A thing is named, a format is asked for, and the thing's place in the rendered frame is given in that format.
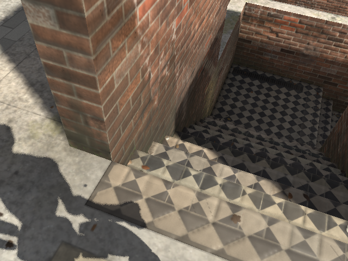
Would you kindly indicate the stairs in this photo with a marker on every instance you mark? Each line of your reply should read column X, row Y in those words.
column 275, row 176
column 327, row 120

